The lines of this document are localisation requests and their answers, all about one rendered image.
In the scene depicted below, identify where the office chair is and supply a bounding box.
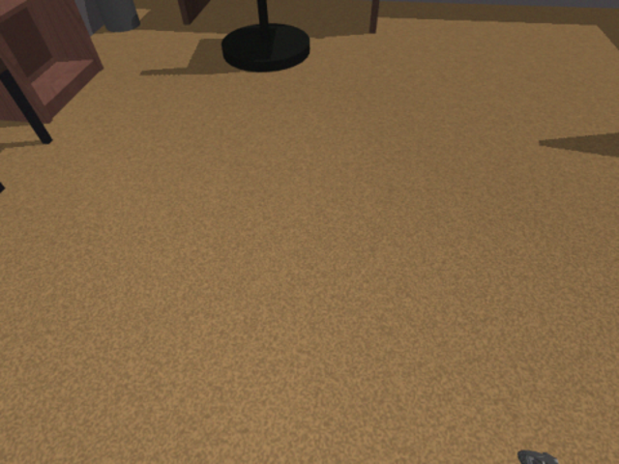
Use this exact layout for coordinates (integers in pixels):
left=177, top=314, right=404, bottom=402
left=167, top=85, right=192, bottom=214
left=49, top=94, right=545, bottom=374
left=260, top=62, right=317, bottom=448
left=221, top=0, right=310, bottom=73

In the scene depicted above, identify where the chair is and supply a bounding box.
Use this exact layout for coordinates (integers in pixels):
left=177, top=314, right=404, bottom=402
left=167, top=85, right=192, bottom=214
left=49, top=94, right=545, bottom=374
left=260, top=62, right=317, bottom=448
left=0, top=58, right=52, bottom=193

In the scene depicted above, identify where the bookshelf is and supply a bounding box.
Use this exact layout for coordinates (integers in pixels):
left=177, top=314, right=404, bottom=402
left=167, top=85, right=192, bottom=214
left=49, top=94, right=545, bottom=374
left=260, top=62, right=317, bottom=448
left=0, top=0, right=103, bottom=124

